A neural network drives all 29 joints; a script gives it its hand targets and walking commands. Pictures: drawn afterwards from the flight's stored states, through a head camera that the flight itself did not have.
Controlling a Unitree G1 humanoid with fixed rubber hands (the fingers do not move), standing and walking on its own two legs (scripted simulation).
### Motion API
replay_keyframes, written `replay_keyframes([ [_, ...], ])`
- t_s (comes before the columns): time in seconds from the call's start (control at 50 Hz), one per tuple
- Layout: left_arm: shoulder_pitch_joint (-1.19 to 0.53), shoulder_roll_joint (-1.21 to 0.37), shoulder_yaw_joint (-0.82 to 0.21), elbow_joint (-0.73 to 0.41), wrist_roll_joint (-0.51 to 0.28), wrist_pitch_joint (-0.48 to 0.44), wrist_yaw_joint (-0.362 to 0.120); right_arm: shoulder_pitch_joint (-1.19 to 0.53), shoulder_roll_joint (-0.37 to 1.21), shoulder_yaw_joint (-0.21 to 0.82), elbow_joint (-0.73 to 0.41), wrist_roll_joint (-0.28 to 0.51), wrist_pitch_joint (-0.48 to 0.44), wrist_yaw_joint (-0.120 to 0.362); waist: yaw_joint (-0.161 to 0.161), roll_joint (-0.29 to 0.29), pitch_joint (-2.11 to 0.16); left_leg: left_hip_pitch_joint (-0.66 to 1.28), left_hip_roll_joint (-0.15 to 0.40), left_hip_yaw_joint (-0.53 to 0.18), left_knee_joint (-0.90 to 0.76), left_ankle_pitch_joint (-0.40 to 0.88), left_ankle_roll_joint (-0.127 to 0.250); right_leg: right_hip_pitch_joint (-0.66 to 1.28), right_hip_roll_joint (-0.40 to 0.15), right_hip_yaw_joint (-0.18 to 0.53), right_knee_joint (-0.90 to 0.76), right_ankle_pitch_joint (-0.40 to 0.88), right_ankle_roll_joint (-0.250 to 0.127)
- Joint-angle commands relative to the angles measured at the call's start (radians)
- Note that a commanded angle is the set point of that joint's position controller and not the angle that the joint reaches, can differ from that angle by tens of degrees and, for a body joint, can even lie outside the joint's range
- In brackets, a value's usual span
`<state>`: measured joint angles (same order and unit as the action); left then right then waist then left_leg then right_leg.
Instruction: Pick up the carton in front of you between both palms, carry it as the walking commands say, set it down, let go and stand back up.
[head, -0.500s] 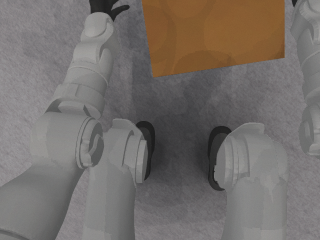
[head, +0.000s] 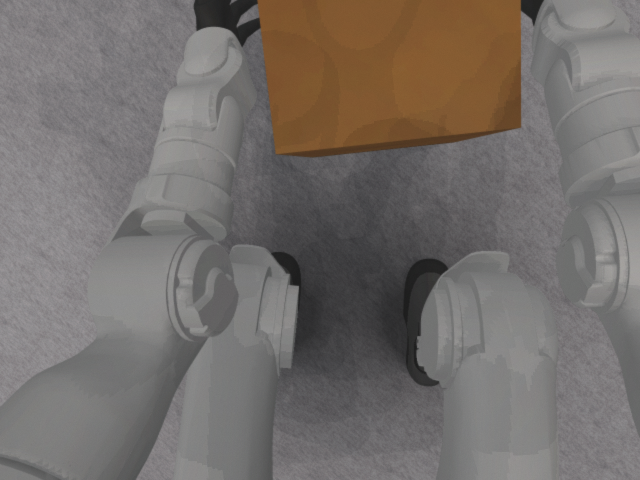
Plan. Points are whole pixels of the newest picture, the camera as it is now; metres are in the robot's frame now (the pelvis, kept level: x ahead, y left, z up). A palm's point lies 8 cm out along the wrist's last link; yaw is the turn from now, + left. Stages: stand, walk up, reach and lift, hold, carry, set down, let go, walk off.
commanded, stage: reach and lift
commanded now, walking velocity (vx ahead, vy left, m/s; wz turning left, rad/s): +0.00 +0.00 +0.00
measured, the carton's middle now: (379, 56) +0.52 -0.05 -0.24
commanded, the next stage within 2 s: none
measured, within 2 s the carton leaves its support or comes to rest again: leaves its support in 0.06 s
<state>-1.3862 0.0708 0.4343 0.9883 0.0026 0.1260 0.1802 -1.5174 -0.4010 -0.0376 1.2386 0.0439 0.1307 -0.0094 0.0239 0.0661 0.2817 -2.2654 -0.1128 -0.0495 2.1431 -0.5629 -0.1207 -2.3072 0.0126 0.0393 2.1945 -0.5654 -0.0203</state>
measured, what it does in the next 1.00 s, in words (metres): rises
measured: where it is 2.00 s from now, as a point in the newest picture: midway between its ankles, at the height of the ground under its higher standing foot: (347, 335)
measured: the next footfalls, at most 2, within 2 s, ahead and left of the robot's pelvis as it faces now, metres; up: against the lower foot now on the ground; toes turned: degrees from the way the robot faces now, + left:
none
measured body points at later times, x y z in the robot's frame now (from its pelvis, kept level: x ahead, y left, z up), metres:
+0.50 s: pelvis -0.01 +0.02 +0.08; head +0.26 -0.06 +0.43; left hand +0.50 +0.10 +0.01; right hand +0.50 -0.21 -0.01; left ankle +0.12 +0.14 -0.34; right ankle +0.10 -0.12 -0.34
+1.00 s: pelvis +0.02 +0.01 +0.20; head +0.23 -0.04 +0.60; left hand +0.48 +0.11 +0.15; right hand +0.46 -0.20 +0.13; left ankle +0.12 +0.14 -0.34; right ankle +0.10 -0.12 -0.34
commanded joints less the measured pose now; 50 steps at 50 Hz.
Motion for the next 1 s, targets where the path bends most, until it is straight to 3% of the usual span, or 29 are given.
replay_keyframes([
  [0.0,-0.408,-0.920,-0.343,-0.071,-0.051,0.023,-0.235,-0.398,0.915,0.155,-0.245,0.057,-0.015,0.244,-0.071,-0.084,-1.120,0.411,-0.060,0.163,-0.085,0.333,0.060,0.687,0.073,-0.034,-0.194,0.438,-0.007],
  [0.02,-0.440,-0.940,-0.359,-0.173,-0.089,0.011,-0.235,-0.426,0.950,0.175,-0.373,0.070,-0.024,0.238,-0.079,-0.127,-1.224,0.482,-0.070,0.149,-0.091,0.394,0.078,0.677,0.085,-0.061,-0.193,0.457,0.004],
  [0.04,-0.410,-0.961,-0.380,-0.160,-0.089,0.016,-0.230,-0.431,0.961,0.215,-0.393,0.097,-0.018,0.230,-0.032,-0.098,-1.268,0.512,-0.073,0.164,-0.091,0.437,0.069,0.713,0.079,-0.051,-0.203,0.495,0.008],
  [0.1,-0.415,-1.014,-0.441,-0.197,-0.105,0.048,-0.229,-0.420,1.037,0.266,-0.488,0.103,0.007,0.217,-0.042,-0.181,-1.441,0.474,-0.080,0.180,-0.103,0.401,0.061,0.888,0.086,-0.065,-0.216,0.527,0.025],
  [0.12,-0.478,-1.010,-0.494,-0.297,-0.140,0.054,-0.223,-0.425,1.033,0.273,-0.566,0.127,0.013,0.208,-0.102,-0.177,-1.529,0.483,-0.077,0.171,-0.111,0.416,0.051,0.981,0.089,-0.075,-0.204,0.600,0.019],
  [0.14,-0.365,-1.046,-0.496,-0.239,-0.121,0.076,-0.220,-0.471,1.004,0.276,-0.618,0.132,0.012,0.201,-0.048,-0.141,-1.580,0.523,-0.077,0.167,-0.136,0.440,0.054,0.959,0.097,-0.098,-0.202,0.589,0.033],
  [0.22,-0.439,-1.079,-0.582,-0.442,-0.112,0.090,-0.215,-0.422,1.128,0.335,-0.709,0.145,0.062,0.183,-0.063,-0.213,-1.696,0.640,-0.086,0.153,-0.183,0.420,0.073,0.970,0.128,-0.104,-0.280,0.544,0.047],
  [0.28,-0.395,-1.055,-0.528,-0.362,-0.062,0.139,-0.217,-0.384,1.171,0.276,-0.608,0.091,0.116,0.185,0.004,-0.163,-1.522,0.612,-0.088,0.156,-0.280,0.226,0.082,0.867,0.125,-0.107,-0.359,0.298,0.051],
  [0.3,-0.394,-1.009,-0.481,-0.333,-0.024,0.151,-0.223,-0.332,1.214,0.249,-0.560,0.063,0.139,0.193,-0.017,-0.236,-1.459,0.605,-0.078,0.154,-0.309,0.134,0.097,0.826,0.133,-0.122,-0.402,0.182,0.048],
  [0.34,-0.383,-1.032,-0.453,-0.341,0.017,0.153,-0.227,-0.319,1.223,0.204,-0.501,0.051,0.142,0.209,0.034,-0.147,-1.412,0.579,-0.071,0.157,-0.339,0.132,0.088,0.775,0.131,-0.106,-0.405,0.159,0.041],
  [0.36,-0.355,-1.039,-0.464,-0.332,0.013,0.160,-0.238,-0.323,1.253,0.207,-0.526,0.046,0.139,0.207,0.029,-0.201,-1.386,0.592,-0.078,0.146,-0.363,0.146,0.100,0.753,0.129,-0.127,-0.431,0.190,0.053],
  [0.38,-0.345,-1.091,-0.412,-0.291,0.052,0.161,-0.247,-0.224,1.237,0.136,-0.447,-0.019,0.145,0.212,0.008,-0.135,-1.355,0.578,-0.082,0.172,-0.381,0.140,0.084,0.792,0.139,-0.095,-0.491,0.160,0.034],
  [0.44,-0.305,-1.093,-0.364,-0.221,0.064,0.174,-0.270,-0.242,1.206,0.065,-0.421,-0.075,0.145,0.215,-0.029,-0.145,-1.291,0.540,-0.085,0.157,-0.430,0.098,0.077,0.791,0.139,-0.113,-0.519,0.122,0.026],
  [0.46,-0.326,-1.045,-0.328,-0.200,0.109,0.173,-0.277,-0.249,1.261,0.039,-0.357,-0.099,0.152,0.216,0.034,-0.186,-1.241,0.505,-0.082,0.154,-0.438,0.061,0.094,0.785,0.133,-0.083,-0.556,0.080,0.033],
  [0.5,-0.288,-1.065,-0.306,-0.145,0.118,0.185,-0.286,-0.294,1.259,0.017,-0.414,-0.109,0.145,0.221,-0.007,-0.180,-1.286,0.592,-0.084,0.144,-0.498,0.031,0.102,0.828,0.139,-0.119,-0.578,0.057,0.035],
  [0.52,-0.350,-1.111,-0.339,-0.200,0.108,0.183,-0.291,-0.228,1.246,-0.004,-0.358,-0.132,0.153,0.219,-0.023,-0.099,-1.297,0.545,-0.093,0.157,-0.481,0.045,0.082,0.862,0.140,-0.070,-0.601,0.059,0.018],
  [0.56,-0.296,-1.087,-0.320,-0.150,0.097,0.186,-0.294,-0.242,1.283,-0.004,-0.359,-0.133,0.153,0.221,0.011,-0.157,-1.274,0.566,-0.085,0.155,-0.529,0.050,0.095,0.886,0.134,-0.085,-0.632,0.078,0.026],
  [0.58,-0.265,-1.093,-0.320,-0.163,0.121,0.187,-0.294,-0.175,1.267,-0.037,-0.334,-0.175,0.161,0.227,-0.030,-0.134,-1.256,0.619,-0.079,0.128,-0.571,0.069,0.088,0.852,0.140,-0.108,-0.630,0.116,0.024],
  [0.6,-0.221,-1.096,-0.311,-0.154,0.117,0.183,-0.303,-0.209,1.282,-0.001,-0.378,-0.135,0.154,0.229,-0.005,-0.137,-1.294,0.625,-0.081,0.146,-0.574,0.089,0.089,0.914,0.146,-0.088,-0.659,0.124,0.022],
  [0.62,-0.242,-1.161,-0.378,-0.193,0.086,0.180,-0.309,-0.197,1.278,0.019,-0.410,-0.148,0.145,0.224,-0.055,-0.123,-1.329,0.648,-0.073,0.127,-0.581,0.133,0.082,0.951,0.138,-0.099,-0.653,0.195,0.021],
  [0.68,-0.226,-1.181,-0.444,-0.278,0.050,0.171,-0.315,-0.198,1.374,0.125,-0.520,-0.096,0.152,0.229,0.005,-0.187,-1.489,0.766,-0.090,0.131,-0.619,0.182,0.092,1.081,0.145,-0.092,-0.693,0.242,0.038],
  [0.7,-0.209,-1.178,-0.486,-0.259,0.035,0.178,-0.325,-0.171,1.355,0.119,-0.488,-0.119,0.152,0.223,-0.071,-0.158,-1.504,0.730,-0.088,0.120,-0.632,0.204,0.074,1.107,0.145,-0.107,-0.696,0.293,0.035],
  [0.72,-0.248,-1.175,-0.521,-0.320,0.030,0.175,-0.325,-0.201,1.439,0.211,-0.588,-0.049,0.148,0.218,0.016,-0.168,-1.573,0.802,-0.085,0.129,-0.626,0.214,0.093,1.150,0.145,-0.089,-0.684,0.303,0.049],
  [0.74,-0.156,-1.227,-0.520,-0.254,0.019,0.197,-0.326,-0.184,1.362,0.187,-0.569,-0.069,0.152,0.216,-0.026,-0.131,-1.514,0.762,-0.096,0.134,-0.646,0.213,0.071,1.182,0.139,-0.093,-0.716,0.297,0.038],
  [0.86,-0.055,-1.236,-0.580,-0.317,0.005,0.196,-0.327,-0.037,1.430,0.245,-0.608,-0.057,0.169,0.207,-0.026,-0.144,-1.410,0.873,-0.084,0.103,-0.726,0.208,0.081,1.221,0.147,-0.079,-0.787,0.304,0.040],
  [0.92,0.032,-1.234,-0.583,-0.289,0.010,0.197,-0.328,0.007,1.460,0.262,-0.617,-0.008,0.161,0.204,0.023,-0.109,-1.379,0.976,-0.081,0.096,-0.782,0.252,0.080,1.257,0.141,-0.052,-0.860,0.308,0.039],
  [0.94,-0.005,-1.236,-0.593,-0.300,0.014,0.190,-0.335,0.040,1.453,0.241,-0.603,-0.040,0.159,0.206,-0.043,-0.125,-1.406,1.006,-0.077,0.086,-0.804,0.227,0.085,1.300,0.149,-0.065,-0.865,0.315,0.042],
  [0.96,0.050,-1.243,-0.591,-0.312,0.029,0.191,-0.334,0.047,1.456,0.261,-0.619,-0.035,0.158,0.201,0.032,-0.102,-1.351,1.009,-0.080,0.095,-0.821,0.239,0.081,1.280,0.142,-0.047,-0.884,0.318,0.041],
  [0.98,0.062,-1.289,-0.636,-0.299,0.019,0.190,-0.330,0.097,1.497,0.246,-0.612,-0.050,0.149,0.201,-0.026,-0.091,-1.384,1.104,-0.076,0.075,-0.846,0.233,0.083,1.307,0.156,-0.056,-0.900,0.311,0.048],
])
